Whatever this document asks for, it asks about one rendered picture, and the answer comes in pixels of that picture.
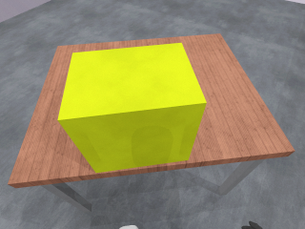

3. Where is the carton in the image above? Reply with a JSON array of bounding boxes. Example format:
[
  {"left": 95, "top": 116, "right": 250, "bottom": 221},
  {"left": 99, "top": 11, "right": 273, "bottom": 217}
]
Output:
[{"left": 57, "top": 43, "right": 207, "bottom": 173}]

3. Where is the table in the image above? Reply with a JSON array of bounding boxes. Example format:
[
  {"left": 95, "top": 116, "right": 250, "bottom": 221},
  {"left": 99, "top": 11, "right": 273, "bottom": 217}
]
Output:
[{"left": 8, "top": 33, "right": 295, "bottom": 213}]

